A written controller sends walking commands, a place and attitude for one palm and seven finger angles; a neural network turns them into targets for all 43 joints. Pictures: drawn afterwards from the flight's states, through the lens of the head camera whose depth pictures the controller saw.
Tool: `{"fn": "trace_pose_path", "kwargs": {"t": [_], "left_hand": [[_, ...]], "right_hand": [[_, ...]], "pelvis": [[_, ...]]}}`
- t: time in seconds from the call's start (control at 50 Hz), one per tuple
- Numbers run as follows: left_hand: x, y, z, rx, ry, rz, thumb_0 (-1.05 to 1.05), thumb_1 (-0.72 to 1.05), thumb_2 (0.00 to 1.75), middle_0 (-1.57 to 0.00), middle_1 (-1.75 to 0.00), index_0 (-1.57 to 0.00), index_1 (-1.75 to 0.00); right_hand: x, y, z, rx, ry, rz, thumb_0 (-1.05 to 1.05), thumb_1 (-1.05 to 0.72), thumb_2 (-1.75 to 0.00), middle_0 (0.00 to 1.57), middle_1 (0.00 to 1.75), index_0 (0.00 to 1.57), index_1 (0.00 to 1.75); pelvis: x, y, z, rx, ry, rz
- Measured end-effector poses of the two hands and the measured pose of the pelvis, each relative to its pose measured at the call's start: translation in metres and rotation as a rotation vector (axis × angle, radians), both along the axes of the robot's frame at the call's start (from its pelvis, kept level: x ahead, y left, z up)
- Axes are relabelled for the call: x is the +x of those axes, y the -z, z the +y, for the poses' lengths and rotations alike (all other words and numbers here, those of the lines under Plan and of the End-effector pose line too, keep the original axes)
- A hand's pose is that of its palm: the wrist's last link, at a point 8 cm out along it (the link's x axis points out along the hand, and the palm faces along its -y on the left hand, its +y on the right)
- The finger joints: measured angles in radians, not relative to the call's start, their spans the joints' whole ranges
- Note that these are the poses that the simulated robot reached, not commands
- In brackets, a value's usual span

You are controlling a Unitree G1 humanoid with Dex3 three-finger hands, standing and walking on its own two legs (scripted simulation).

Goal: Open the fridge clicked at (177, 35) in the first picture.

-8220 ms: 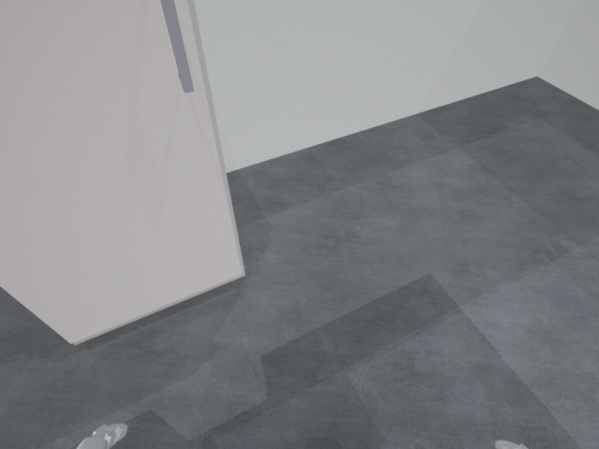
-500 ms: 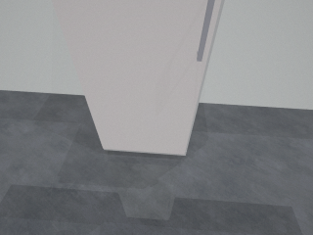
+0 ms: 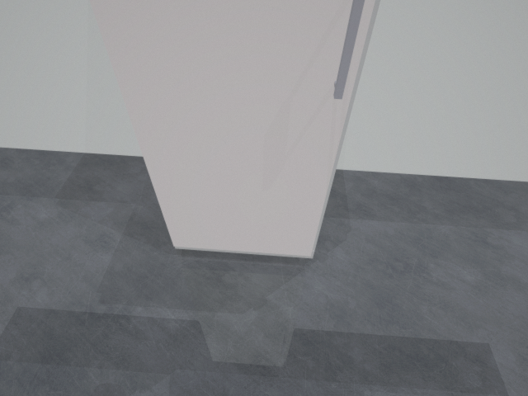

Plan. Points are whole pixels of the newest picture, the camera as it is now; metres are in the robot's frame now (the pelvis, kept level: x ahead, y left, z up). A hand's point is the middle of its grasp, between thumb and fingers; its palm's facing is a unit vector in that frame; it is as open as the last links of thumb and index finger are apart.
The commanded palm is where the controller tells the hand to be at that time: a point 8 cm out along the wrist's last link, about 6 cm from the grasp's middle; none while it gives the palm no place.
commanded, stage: look again from close up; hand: right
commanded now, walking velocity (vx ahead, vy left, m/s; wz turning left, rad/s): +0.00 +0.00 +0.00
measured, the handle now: (347, 43) +0.74 -0.12 +0.20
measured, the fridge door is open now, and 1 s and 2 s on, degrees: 0 0 0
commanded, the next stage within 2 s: shuffle to correct the standing spot in 0.60 s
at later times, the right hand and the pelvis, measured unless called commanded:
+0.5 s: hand out of the picture +0.00 -0.17 -0.18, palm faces +0.01 +0.98 -0.19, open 7.4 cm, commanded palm none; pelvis +0.01 +0.00 +0.00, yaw +1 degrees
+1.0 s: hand out of the picture +0.04 -0.15 -0.18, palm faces -0.01 +0.98 -0.21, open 7.4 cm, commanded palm none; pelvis +0.06 +0.03 -0.01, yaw +3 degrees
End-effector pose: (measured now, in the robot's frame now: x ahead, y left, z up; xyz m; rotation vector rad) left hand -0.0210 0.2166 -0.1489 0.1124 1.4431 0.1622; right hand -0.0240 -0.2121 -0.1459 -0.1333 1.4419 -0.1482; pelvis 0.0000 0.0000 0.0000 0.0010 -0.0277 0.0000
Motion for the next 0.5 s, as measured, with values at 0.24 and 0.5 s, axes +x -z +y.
{"fn": "trace_pose_path", "kwargs": {"t": [0.24, 0.5], "left_hand": [[0.002, 0.001, -0.004, -0.003, -0.015, -0.017, 0.00, 0.91, 0.90, -0.20, -0.30, -0.20, -0.30], [0.009, 0.000, 0.000, 0.005, -0.011, -0.020, 0.00, 0.91, 0.90, -0.20, -0.30, -0.20, -0.30]], "right_hand": [[0.018, 0.001, -0.001, -0.002, -0.013, -0.041, 0.01, -0.91, -0.89, 0.20, 0.30, 0.20, 0.30], [0.024, 0.000, -0.004, -0.010, -0.019, -0.034, 0.00, -0.91, -0.89, 0.20, 0.30, 0.20, 0.30]], "pelvis": [[0.002, 0.001, 0.000, -0.001, -0.006, 0.003], [0.006, 0.001, 0.000, -0.001, -0.010, 0.010]]}}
